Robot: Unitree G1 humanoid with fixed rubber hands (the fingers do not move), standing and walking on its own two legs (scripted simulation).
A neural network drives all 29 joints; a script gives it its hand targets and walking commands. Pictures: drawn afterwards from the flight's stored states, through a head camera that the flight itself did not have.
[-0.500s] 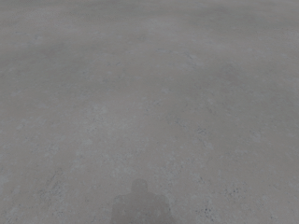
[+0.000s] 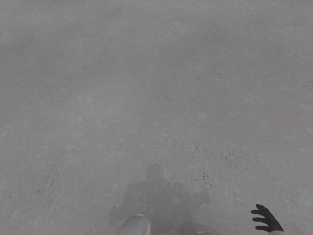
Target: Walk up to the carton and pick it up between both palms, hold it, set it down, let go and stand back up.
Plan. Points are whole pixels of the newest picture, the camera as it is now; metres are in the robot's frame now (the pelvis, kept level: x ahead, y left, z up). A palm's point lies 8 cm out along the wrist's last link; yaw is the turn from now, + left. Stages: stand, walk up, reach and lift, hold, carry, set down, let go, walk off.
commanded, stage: walk up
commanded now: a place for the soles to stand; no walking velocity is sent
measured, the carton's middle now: out of the picture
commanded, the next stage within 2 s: none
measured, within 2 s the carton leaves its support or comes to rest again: neither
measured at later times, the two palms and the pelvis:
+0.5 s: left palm out of the picture +0.02 +0.27 -0.11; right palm out of the picture -0.11 -0.30 -0.07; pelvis -0.13 +0.00 +0.02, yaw -18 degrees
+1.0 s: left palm out of the picture -0.10 +0.18 -0.08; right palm out of the picture -0.42 -0.31 -0.11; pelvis -0.32 -0.03 +0.02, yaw -39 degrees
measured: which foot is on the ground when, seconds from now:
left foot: up 0.00-0.26, down 0.28-0.78, up 0.80-1.00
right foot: down 0.00-0.30, up 0.32-0.74, down 0.76-1.00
